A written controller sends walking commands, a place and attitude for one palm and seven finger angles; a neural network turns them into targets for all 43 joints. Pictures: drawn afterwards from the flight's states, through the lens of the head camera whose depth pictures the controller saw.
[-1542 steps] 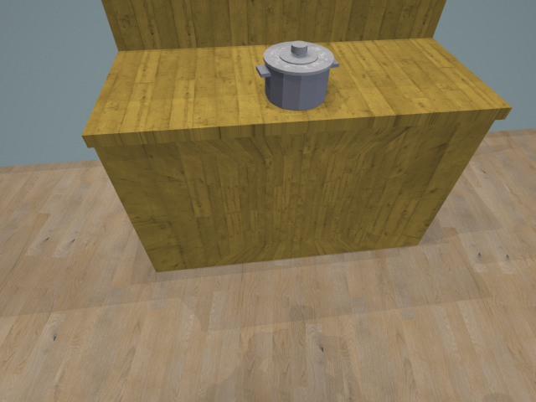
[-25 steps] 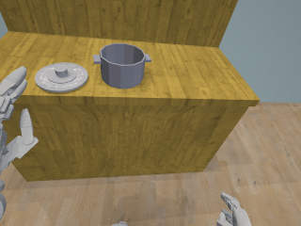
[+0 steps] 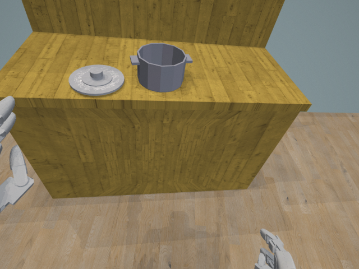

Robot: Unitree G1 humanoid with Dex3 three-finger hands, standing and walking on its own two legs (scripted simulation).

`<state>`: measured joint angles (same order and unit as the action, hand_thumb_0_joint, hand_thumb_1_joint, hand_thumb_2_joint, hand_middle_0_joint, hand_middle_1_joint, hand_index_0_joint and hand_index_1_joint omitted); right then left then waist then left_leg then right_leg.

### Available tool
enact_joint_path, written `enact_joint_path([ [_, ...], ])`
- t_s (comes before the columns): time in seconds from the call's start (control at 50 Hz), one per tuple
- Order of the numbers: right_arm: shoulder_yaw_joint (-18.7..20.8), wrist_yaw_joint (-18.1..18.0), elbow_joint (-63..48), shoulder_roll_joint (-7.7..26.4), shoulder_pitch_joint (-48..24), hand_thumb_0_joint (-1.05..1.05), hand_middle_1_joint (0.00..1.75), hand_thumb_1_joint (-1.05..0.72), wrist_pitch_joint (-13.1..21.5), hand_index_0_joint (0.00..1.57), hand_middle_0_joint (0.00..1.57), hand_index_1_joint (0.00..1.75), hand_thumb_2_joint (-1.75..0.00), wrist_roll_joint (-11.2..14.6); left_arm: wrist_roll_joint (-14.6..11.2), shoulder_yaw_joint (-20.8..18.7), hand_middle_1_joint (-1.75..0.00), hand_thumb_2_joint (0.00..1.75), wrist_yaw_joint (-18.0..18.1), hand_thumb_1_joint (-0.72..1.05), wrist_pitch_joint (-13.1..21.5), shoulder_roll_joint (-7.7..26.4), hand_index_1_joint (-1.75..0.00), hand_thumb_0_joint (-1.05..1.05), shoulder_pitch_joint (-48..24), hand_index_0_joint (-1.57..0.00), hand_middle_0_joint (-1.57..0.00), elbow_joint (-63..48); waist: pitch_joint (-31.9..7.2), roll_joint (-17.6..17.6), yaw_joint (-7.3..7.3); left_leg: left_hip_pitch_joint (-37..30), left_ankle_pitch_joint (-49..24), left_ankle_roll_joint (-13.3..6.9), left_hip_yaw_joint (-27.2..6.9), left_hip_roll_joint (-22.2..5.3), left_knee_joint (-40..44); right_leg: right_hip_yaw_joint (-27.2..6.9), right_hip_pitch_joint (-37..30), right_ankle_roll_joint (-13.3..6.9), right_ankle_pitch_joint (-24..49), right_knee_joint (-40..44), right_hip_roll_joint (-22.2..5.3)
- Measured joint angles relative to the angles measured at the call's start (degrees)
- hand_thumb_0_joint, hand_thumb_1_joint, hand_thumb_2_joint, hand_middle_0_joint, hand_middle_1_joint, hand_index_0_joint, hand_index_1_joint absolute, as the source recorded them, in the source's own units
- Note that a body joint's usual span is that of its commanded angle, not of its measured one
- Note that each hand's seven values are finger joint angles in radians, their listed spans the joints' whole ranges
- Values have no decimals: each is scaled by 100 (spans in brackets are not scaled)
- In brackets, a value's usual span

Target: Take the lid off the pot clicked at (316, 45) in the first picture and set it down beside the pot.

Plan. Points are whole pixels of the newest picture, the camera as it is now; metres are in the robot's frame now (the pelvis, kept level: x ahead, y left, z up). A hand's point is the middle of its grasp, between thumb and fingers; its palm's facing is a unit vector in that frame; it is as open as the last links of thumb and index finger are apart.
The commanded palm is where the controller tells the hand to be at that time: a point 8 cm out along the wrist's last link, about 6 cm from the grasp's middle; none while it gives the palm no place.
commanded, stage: stop stepping back and stand still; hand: left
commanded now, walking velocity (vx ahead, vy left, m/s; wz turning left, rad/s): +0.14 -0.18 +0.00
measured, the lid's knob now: (96, 72) +0.74 +0.31 +0.03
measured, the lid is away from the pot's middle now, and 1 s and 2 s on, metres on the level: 0.24 0.24 0.24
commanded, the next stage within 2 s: let the arm hang, fingers relaxed in 0.70 s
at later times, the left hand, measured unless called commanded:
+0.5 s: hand out of the picture +0.11 +0.17 -0.17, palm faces +0.17 -0.97 -0.16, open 7.1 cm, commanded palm none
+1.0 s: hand out of the picture +0.07 +0.18 -0.16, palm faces +0.12 -0.97 -0.22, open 7.3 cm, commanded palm none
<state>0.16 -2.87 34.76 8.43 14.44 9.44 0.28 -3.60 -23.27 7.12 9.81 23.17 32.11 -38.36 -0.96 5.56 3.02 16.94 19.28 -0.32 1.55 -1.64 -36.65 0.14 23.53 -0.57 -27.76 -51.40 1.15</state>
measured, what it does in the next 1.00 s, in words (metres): steps on the spot: right foot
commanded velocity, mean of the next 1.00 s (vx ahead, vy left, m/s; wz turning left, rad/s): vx -0.04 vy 0.01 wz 0.00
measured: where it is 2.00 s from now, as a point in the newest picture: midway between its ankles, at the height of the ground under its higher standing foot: outside the picture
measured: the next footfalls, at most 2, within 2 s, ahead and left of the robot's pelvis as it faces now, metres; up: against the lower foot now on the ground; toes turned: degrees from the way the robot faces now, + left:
right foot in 0.16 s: +0.07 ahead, -0.12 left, +0.00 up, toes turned +7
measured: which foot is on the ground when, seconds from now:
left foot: down 0.00-1.00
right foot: up 0.00-0.14, down 0.16-1.00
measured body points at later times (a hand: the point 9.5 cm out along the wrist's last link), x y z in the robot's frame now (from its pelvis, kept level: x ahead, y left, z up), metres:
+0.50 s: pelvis +0.05 -0.01 -0.01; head +0.09 +0.00 +0.44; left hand +0.10 +0.22 -0.16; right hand +0.15 -0.25 -0.14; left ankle +0.01 +0.11 -0.72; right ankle +0.03 -0.12 -0.72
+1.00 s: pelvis +0.04 +0.00 +0.01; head +0.06 +0.00 +0.46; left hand +0.06 +0.23 -0.14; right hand +0.08 -0.23 -0.15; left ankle +0.00 +0.11 -0.72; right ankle +0.03 -0.12 -0.72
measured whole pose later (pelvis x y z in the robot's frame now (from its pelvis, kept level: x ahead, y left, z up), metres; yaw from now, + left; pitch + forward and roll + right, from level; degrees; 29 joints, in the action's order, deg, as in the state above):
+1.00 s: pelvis +0.04 +0.00 +0.01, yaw +7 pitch +0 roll +0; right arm 2.7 -1.7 59.7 9.0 13.7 -1.3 -0.8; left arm 0.5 -0.6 2.0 -0.8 9.5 10.4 60.4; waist 3.8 -1.0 1.3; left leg 11.0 16.7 -0.2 3.9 -1.8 -28.2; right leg 0.3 10.4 -0.2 -16.3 -27.1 0.3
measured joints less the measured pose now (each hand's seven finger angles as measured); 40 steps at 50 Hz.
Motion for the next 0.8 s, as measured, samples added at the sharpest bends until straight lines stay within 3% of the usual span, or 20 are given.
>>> enact_joint_path([
  [0.04, -80, 97, -63, -125, 54, 1, 30, -90, 53, 20, 20, 30, -90, -1, 29, -10, -30, 90, -34, 89, 40, 198, -30, 1, 307, -21, -21, -242, 46, -61, -1, -111, -137, 15, -66, -47, 259, 120, 69, 1, 141, 77, 50],
  [0.12, -207, 135, -161, -162, 206, 1, 30, -90, -56, 21, 20, 30, -90, -21, 70, -173, -30, 90, -11, 89, 152, 516, -30, 1, 680, -21, -22, -428, 97, -395, -152, -166, -142, 45, -219, -221, 381, 433, -462, -7, 357, 1330, 121],
  [0.16, -215, 114, -180, -128, 242, 1, 30, -90, -150, 21, 20, 30, -90, -18, 89, -317, -30, 90, 17, 89, 189, 660, -30, 1, 600, -22, -22, -338, 65, -441, -228, 81, 219, -21, -231, -199, -48, 328, -768, -171, 473, 1982, 122],
  [0.2, -159, 103, -7, 8, 95, 1, 30, -90, -256, 21, 20, 30, -90, -12, 82, -289, -30, 90, 11, 89, 229, 522, -30, 1, 346, -22, -22, -117, 153, -567, -318, 339, 483, -77, -256, -154, -817, 358, -716, -205, 1263, 1906, 113],
  [0.24, 59, 279, 374, 225, 46, 1, 30, -90, -293, 21, 20, 30, -90, 7, 403, 233, -30, 90, -167, 89, 211, 240, -30, 0, -340, -22, -22, 905, -42, -777, -285, 757, 862, -64, -117, -141, -1550, 566, -611, -116, 1062, 1692, -13],
  [0.28, 175, 379, 588, 430, 77, 1, 30, -90, -615, 21, 20, 30, -90, -16, 529, 761, -30, 90, -336, 90, -223, -164, -30, 0, -1076, -21, -21, 2414, -272, -845, -239, 828, 859, -78, 94, -110, -1434, 740, -490, -23, 695, 1346, -259],
  [0.32, 187, 425, 656, 607, 128, 1, 30, -90, -818, 21, 20, 30, -90, -111, 539, 1067, -30, 90, -416, 90, -712, -571, -30, 0, -1578, -21, -21, 3961, -395, -894, -183, 652, 292, -165, 60, -104, -807, 838, -308, 68, 326, 830, -416],
  [0.4, 119, 298, 943, 504, -75, 1, 30, -90, -949, 21, 20, 30, -90, -306, 480, 1579, -29, 90, -547, 91, -1382, -980, -30, 0, -1931, -19, -20, 6814, -162, -530, -16, 514, 621, -83, 284, 77, -943, 115, -129, 98, 69, 227, -407],
  [0.44, 77, 223, 1068, 412, -114, 1, 30, -90, -937, 21, 20, 30, -90, -294, 436, 1925, -29, 90, -635, 92, -1467, -1181, -30, 1, -1944, -19, -19, 7821, 62, -406, 65, 377, 559, 1, 297, 74, -761, -25, -294, 94, 31, 459, -334],
  [0.48, 86, 179, 1281, 350, -157, 1, 30, -90, -985, 20, 20, 30, -90, -210, 388, 2171, -29, 90, -672, 92, -1387, -1453, -30, 1, -1859, -20, -20, 8510, 299, -403, 52, 264, 444, 71, 259, -41, -580, 9, -476, 40, 180, 814, -204],
  [0.5, 116, 158, 1380, 300, -135, 1, 30, -90, -1018, 20, 20, 30, -90, -163, 290, 2046, -29, 90, -567, 96, -1239, -1503, -30, -2, -1829, -20, -20, 8626, 390, -382, 28, 254, 350, 98, 199, -74, -502, 63, -545, -9, 295, 978, -163],
  [0.56, 227, 137, 1682, 232, -38, 1, 30, -90, -1118, 20, 20, 30, -90, -102, 374, 2073, -30, 90, -512, 102, -1036, -1338, -30, -5, -1791, -21, -21, 8909, 535, -378, -121, 201, 234, 111, 52, -67, -366, 167, -725, -80, 505, 1432, -84],
  [0.68, 315, 76, 2039, 180, -11, 1, 30, -90, -1170, 20, 20, 30, -90, -73, 386, 2155, -30, 90, -470, 98, -1140, -1079, -30, -3, -1822, -21, -21, 9439, 667, -458, -211, -166, 62, 100, 86, -44, 363, 157, -918, -33, 751, 1894, -72],
  [0.8, 275, 70, 2229, 92, -84, 1, 30, -90, -1154, 20, 20, 30, -90, -66, 390, 2201, -30, 90, -456, 94, -1142, -1069, -30, -1, -1967, -20, -21, 9707, 666, -630, -214, -367, -105, 64, 143, -54, 609, 104, -1132, -4, 970, 2214, -54],
])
